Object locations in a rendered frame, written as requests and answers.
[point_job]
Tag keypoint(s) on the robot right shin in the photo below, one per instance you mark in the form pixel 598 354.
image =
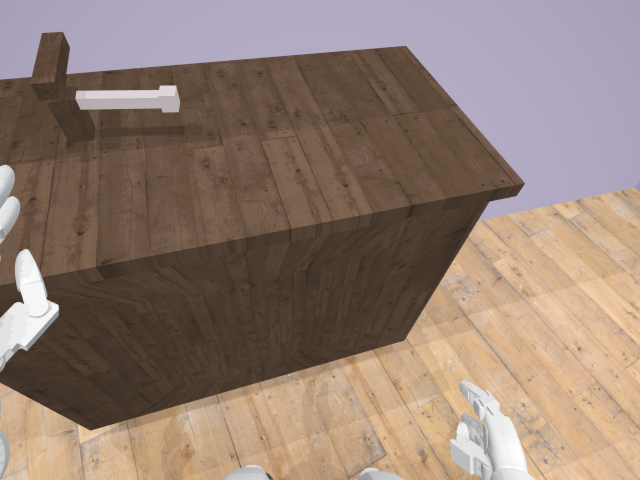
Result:
pixel 368 470

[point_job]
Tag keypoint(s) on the left robot hand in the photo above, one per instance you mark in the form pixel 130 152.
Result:
pixel 22 324

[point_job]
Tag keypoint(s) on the counter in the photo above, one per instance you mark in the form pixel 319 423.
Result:
pixel 297 210

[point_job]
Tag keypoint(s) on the tap lever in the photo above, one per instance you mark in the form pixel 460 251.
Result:
pixel 166 98

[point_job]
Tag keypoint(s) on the right robot hand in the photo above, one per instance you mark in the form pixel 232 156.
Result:
pixel 497 444

